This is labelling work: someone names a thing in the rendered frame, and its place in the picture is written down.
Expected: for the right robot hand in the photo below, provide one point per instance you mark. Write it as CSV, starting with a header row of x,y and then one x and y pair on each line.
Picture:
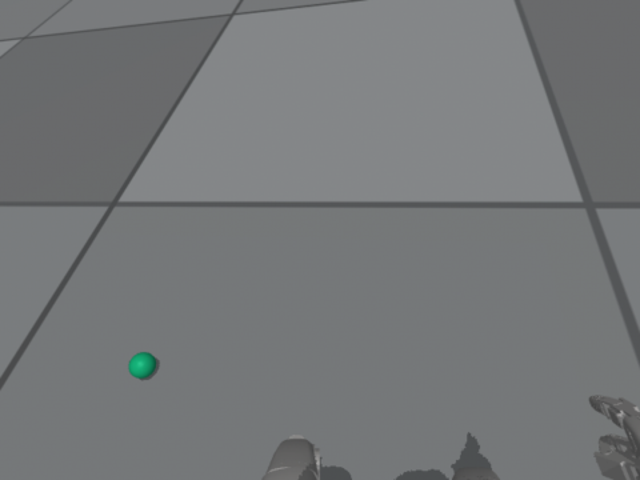
x,y
619,457

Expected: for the ball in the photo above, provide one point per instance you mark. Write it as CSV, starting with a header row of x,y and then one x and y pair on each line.
x,y
142,365

